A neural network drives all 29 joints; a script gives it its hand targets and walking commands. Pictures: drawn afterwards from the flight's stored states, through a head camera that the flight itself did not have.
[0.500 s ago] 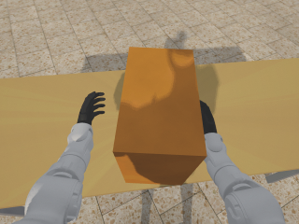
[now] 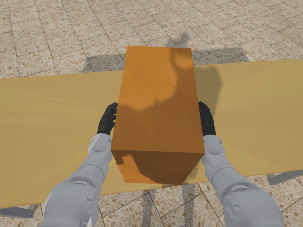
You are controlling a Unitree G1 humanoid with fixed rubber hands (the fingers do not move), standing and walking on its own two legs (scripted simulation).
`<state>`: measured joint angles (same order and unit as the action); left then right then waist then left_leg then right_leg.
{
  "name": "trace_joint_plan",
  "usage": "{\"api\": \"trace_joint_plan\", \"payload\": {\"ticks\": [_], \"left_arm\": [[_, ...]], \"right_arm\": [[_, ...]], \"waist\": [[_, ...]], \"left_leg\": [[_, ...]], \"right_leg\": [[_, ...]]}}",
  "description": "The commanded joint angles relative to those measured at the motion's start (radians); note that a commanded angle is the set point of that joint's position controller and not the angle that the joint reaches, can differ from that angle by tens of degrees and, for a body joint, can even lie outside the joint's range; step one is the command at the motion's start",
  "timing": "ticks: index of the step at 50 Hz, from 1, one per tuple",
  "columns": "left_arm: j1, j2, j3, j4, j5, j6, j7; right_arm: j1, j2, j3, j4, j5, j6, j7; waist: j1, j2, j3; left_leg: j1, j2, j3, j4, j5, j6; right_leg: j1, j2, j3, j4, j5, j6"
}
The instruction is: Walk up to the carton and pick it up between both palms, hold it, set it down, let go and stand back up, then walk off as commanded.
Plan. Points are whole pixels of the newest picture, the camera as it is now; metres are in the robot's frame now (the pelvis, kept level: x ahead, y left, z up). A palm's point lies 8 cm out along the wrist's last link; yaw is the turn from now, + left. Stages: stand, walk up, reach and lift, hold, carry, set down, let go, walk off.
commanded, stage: reach and lift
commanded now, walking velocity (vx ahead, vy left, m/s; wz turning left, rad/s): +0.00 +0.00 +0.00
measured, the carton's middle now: (156, 119) +0.44 -0.01 -0.02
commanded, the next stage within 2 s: none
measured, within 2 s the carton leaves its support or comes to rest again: leaves its support in 0.68 s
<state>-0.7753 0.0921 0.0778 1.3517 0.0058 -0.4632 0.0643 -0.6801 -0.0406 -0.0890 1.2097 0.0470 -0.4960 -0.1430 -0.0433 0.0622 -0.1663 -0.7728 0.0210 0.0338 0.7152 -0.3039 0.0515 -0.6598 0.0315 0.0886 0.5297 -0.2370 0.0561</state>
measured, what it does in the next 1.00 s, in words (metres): stands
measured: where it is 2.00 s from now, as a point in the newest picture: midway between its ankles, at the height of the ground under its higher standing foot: outside the picture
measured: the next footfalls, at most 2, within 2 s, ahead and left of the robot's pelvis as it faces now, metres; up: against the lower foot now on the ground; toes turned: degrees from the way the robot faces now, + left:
none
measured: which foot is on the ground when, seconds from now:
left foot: down 0.00-1.00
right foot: down 0.00-1.00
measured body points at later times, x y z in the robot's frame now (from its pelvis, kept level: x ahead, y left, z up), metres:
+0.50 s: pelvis +0.00 +0.00 +0.00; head +0.09 +0.02 +0.44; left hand +0.41 +0.14 -0.02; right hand +0.40 -0.14 +0.01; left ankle +0.01 +0.06 -0.72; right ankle +0.00 -0.18 -0.72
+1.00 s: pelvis -0.01 +0.00 +0.00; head +0.06 +0.02 +0.44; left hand +0.39 +0.14 -0.01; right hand +0.39 -0.13 +0.02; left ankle +0.01 +0.06 -0.72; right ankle +0.00 -0.18 -0.72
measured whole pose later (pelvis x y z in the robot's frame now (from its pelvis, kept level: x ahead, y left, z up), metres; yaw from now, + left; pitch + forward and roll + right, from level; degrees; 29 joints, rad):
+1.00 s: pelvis -0.01 +0.00 +0.00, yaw +0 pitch +19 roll -5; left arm -0.79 0.07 -0.03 1.47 -0.13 -0.51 0.19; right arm -0.69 0.03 -0.18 1.13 -0.04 -0.36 -0.19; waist -0.04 0.05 -0.21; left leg -0.77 0.02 0.03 0.73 -0.30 0.05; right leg -0.66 0.03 0.09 0.55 -0.23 0.06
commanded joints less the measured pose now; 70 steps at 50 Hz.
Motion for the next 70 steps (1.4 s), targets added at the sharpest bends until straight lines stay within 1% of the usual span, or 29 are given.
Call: {"api": "trace_joint_plan", "payload": {"ticks": [1,2,4,5,7,10,15,20,25,29,35,40,46,51,56,59,62,66,70], "left_arm": [[-0.592,-0.397,-0.016,-0.122,0.096,-0.087,-0.052],[-0.607,-0.506,-0.036,-0.105,0.122,-0.096,-0.074],[-0.608,-0.668,-0.098,-0.092,0.141,-0.120,-0.099],[-0.588,-0.710,-0.124,-0.086,0.144,-0.131,-0.103],[-0.557,-0.744,-0.155,-0.072,0.144,-0.145,-0.102],[-0.564,-0.772,-0.197,-0.065,0.129,-0.157,-0.098],[-0.588,-0.794,-0.233,-0.047,0.100,-0.164,-0.099],[-0.626,-0.800,-0.246,-0.053,0.079,-0.167,-0.101],[-0.648,-0.808,-0.261,-0.063,0.060,-0.167,-0.096],[-0.673,-0.823,-0.281,-0.084,0.045,-0.167,-0.089],[-0.708,-0.854,-0.308,-0.135,0.028,-0.162,-0.075],[-0.734,-0.882,-0.334,-0.188,0.014,-0.157,-0.061],[-0.777,-0.903,-0.350,-0.236,0.002,-0.147,-0.047],[-0.830,-0.912,-0.352,-0.251,-0.007,-0.132,-0.039],[-0.899,-0.916,-0.355,-0.264,-0.025,-0.112,-0.033],[-0.948,-0.918,-0.365,-0.292,-0.042,-0.102,-0.026],[-0.983,-0.923,-0.383,-0.340,-0.060,-0.092,-0.016],[-1.020,-0.933,-0.418,-0.421,-0.087,-0.075,0.001],[-1.002,-0.947,-0.447,-0.490,-0.103,-0.042,0.017]], "right_arm": [[-0.585,0.470,-0.103,-0.160,-0.298,-0.032,0.070],[-0.599,0.584,-0.078,-0.165,-0.336,-0.034,0.094],[-0.610,0.743,-0.004,-0.171,-0.357,-0.044,0.130],[-0.594,0.776,0.025,-0.159,-0.357,-0.051,0.139],[-0.566,0.789,0.059,-0.138,-0.351,-0.062,0.145],[-0.575,0.795,0.086,-0.132,-0.337,-0.060,0.147],[-0.580,0.808,0.123,-0.133,-0.324,-0.032,0.140],[-0.595,0.824,0.154,-0.143,-0.309,-0.002,0.134],[-0.612,0.842,0.185,-0.174,-0.289,0.022,0.132],[-0.626,0.862,0.214,-0.205,-0.272,0.040,0.131],[-0.632,0.886,0.255,-0.239,-0.246,0.071,0.130],[-0.628,0.900,0.282,-0.258,-0.228,0.098,0.131],[-0.639,0.908,0.299,-0.269,-0.208,0.129,0.133],[-0.667,0.907,0.297,-0.265,-0.195,0.158,0.136],[-0.706,0.907,0.287,-0.259,-0.182,0.189,0.139],[-0.728,0.910,0.279,-0.257,-0.174,0.205,0.140],[-0.735,0.914,0.278,-0.259,-0.162,0.220,0.141],[-0.738,0.920,0.289,-0.271,-0.140,0.241,0.140],[-0.724,0.925,0.322,-0.309,-0.106,0.265,0.135]], "waist": [[-0.022,-0.025,-0.664],[-0.024,-0.020,-0.664],[-0.028,0.005,-0.687],[-0.032,0.023,-0.701],[-0.037,0.055,-0.735],[-0.045,0.088,-0.755],[-0.057,0.086,-0.733],[-0.057,0.075,-0.723],[-0.049,0.061,-0.728],[-0.044,0.053,-0.742],[-0.038,0.055,-0.765],[-0.036,0.062,-0.783],[-0.033,0.066,-0.783],[-0.035,0.068,-0.752],[-0.037,0.071,-0.718],[-0.041,0.079,-0.715],[-0.044,0.091,-0.725],[-0.050,0.112,-0.751],[-0.045,0.116,-0.774]], "left_leg": [[0.511,0.047,-0.066,-0.029,0.500,-0.145],[0.525,0.047,-0.068,-0.027,0.523,-0.147],[0.563,0.054,-0.080,-0.009,0.600,-0.155],[0.589,0.059,-0.088,0.003,0.651,-0.163],[0.632,0.069,-0.103,0.023,0.745,-0.178],[0.631,0.078,-0.118,0.029,0.787,-0.191],[0.606,0.078,-0.127,0.021,0.761,-0.191],[0.579,0.072,-0.129,0.018,0.717,-0.183],[0.545,0.063,-0.129,0.012,0.654,-0.172],[0.524,0.057,-0.131,0.013,0.618,-0.166],[0.517,0.052,-0.139,0.017,0.599,-0.164],[0.528,0.053,-0.152,0.019,0.605,-0.167],[0.534,0.056,-0.165,0.014,0.582,-0.171],[0.524,0.055,-0.173,-0.001,0.511,-0.170],[0.509,0.055,-0.178,-0.024,0.413,-0.168],[0.507,0.057,-0.183,-0.035,0.370,-0.171],[0.519,0.061,-0.191,-0.042,0.356,-0.175],[0.552,0.069,-0.203,-0.044,0.376,-0.183],[0.599,0.071,-0.210,-0.040,0.432,-0.189]], "right_leg": [[0.047,0.012,-0.172,0.060,0.212,-0.064],[0.058,0.009,-0.173,0.059,0.226,-0.064],[0.070,0.012,-0.171,0.061,0.271,-0.067],[0.071,0.017,-0.169,0.062,0.299,-0.068],[0.061,0.025,-0.164,0.061,0.340,-0.071],[0.034,0.029,-0.156,0.067,0.329,-0.079],[0.040,0.027,-0.144,0.063,0.316,-0.084],[0.072,0.025,-0.133,0.069,0.311,-0.081],[0.092,0.022,-0.126,0.074,0.295,-0.078],[0.104,0.021,-0.122,0.081,0.293,-0.076],[0.112,0.022,-0.119,0.092,0.289,-0.075],[0.109,0.023,-0.119,0.099,0.284,-0.073],[0.104,0.021,-0.120,0.107,0.259,-0.071],[0.097,0.017,-0.122,0.108,0.210,-0.072],[0.082,0.011,-0.125,0.106,0.141,-0.073],[0.069,0.009,-0.129,0.107,0.105,-0.074],[0.056,0.010,-0.134,0.109,0.086,-0.073],[0.045,0.013,-0.139,0.110,0.083,-0.072],[0.050,0.021,-0.137,0.099,0.109,-0.068]]}}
